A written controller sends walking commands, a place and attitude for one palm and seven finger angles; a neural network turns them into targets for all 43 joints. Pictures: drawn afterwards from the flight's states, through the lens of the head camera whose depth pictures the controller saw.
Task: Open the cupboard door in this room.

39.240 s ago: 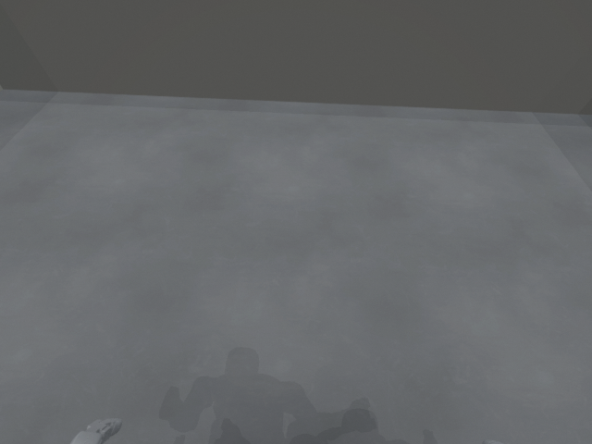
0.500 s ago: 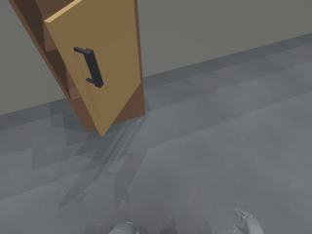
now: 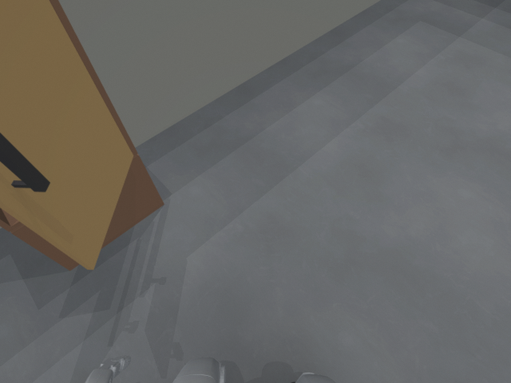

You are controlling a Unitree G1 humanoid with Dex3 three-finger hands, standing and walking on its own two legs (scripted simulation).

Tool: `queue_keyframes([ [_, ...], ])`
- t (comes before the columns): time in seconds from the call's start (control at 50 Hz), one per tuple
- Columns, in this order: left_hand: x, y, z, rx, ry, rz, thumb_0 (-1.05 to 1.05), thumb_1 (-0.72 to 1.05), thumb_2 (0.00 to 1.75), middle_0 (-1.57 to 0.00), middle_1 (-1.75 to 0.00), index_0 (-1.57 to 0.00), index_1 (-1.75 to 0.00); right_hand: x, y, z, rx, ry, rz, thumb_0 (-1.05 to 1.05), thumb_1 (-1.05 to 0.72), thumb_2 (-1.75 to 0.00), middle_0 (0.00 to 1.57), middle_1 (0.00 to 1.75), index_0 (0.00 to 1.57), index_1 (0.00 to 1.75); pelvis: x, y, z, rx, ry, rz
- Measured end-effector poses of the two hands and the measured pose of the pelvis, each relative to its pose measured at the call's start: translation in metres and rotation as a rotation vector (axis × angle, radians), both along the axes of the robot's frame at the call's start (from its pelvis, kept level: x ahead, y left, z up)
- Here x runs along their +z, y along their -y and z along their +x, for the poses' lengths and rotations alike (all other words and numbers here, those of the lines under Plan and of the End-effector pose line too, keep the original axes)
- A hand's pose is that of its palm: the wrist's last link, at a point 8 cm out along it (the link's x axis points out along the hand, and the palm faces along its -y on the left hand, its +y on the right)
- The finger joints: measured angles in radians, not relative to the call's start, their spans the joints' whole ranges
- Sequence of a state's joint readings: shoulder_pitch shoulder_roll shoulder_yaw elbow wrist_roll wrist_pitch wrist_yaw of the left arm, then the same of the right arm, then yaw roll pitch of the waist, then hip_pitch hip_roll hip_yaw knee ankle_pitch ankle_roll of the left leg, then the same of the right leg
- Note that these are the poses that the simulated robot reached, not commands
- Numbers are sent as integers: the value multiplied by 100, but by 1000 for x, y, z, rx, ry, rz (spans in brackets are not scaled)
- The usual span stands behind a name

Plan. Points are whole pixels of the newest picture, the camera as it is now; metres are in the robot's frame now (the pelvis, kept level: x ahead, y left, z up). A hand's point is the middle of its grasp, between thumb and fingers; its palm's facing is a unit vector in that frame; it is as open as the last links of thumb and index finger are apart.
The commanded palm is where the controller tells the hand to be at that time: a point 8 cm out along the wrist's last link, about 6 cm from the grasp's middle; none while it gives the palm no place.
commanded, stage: walk to a spot facing it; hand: left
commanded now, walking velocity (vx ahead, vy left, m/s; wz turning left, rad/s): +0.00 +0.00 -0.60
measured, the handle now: (5, 163) +0.44 +0.46 +0.05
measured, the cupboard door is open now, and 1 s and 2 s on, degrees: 44 44 44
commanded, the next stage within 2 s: turn to face it in 1.78 s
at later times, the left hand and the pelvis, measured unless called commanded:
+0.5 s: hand (184, 306) +0.25 +0.16 -0.15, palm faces -0.34 -0.93 -0.16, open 7.4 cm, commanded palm none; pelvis +0.08 +0.00 +0.01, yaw -19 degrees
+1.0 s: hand (253, 254) +0.37 +0.03 -0.16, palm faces -0.45 -0.87 -0.21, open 7.2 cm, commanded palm none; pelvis +0.26 -0.13 +0.01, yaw -31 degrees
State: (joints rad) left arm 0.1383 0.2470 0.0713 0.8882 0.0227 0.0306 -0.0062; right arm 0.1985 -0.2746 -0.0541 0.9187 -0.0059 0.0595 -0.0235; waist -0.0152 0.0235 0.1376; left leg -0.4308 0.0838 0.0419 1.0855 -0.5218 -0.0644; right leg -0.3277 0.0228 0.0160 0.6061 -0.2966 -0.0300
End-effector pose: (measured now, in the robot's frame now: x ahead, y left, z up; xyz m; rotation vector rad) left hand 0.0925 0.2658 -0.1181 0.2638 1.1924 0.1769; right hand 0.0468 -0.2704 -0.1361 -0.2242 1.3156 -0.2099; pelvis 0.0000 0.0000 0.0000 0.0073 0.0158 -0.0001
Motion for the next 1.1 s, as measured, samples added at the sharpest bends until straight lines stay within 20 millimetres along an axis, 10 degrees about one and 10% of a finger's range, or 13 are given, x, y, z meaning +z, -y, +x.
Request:
queue_keyframes([
  [0.22,-18,11,31,-112,-33,-99,1,91,90,-21,-30,-21,-30,24,-21,18,-81,158,-26,1,-91,-90,20,30,20,30,1,-20,19,-132,-12,-13],
  [0.4,-5,23,111,-243,-8,-140,1,91,90,-20,-30,-20,-30,35,-48,-41,-217,14,-13,0,-90,-90,20,30,21,30,16,-20,57,-250,-19,-37],
  [0.66,-14,165,278,-539,103,-129,1,91,90,-20,-30,-20,-30,-2,-44,-102,-525,-249,132,1,-90,-90,20,30,21,30,-15,57,134,-428,-9,5],
  [0.82,-7,201,279,-526,-6,-97,1,91,90,-20,-30,-20,-30,5,43,21,-533,-20,78,1,-91,-90,20,30,20,30,7,98,178,-488,-5,4],
  [1.1,-22,187,307,-395,-254,-54,1,92,90,-20,-30,-20,-30,26,143,272,-398,310,-9,1,-91,-90,20,30,20,30,2,144,314,-565,-10,-12],
])
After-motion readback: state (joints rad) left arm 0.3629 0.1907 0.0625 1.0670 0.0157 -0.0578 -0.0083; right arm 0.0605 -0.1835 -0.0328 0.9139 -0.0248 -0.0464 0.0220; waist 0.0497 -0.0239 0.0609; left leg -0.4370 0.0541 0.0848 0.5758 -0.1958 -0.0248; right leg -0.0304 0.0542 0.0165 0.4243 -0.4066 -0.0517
